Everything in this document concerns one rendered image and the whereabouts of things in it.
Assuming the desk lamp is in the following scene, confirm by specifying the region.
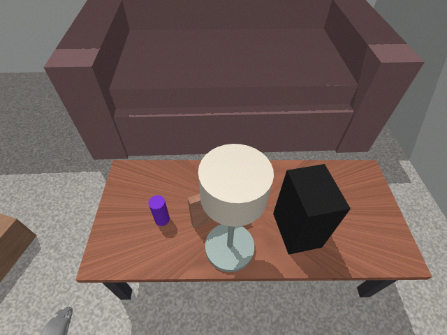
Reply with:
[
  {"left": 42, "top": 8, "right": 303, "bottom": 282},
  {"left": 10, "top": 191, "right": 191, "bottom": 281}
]
[{"left": 198, "top": 144, "right": 274, "bottom": 272}]

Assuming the coffee table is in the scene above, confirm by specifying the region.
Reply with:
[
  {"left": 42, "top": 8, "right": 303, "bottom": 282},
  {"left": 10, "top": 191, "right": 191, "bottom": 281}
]
[{"left": 76, "top": 160, "right": 432, "bottom": 300}]

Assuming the sofa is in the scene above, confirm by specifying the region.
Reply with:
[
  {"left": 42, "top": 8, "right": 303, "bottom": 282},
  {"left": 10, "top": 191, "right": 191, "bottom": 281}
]
[{"left": 44, "top": 0, "right": 425, "bottom": 160}]

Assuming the left robot hand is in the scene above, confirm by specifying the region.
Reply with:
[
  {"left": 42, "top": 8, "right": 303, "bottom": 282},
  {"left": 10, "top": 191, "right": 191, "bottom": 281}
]
[{"left": 41, "top": 307, "right": 73, "bottom": 335}]

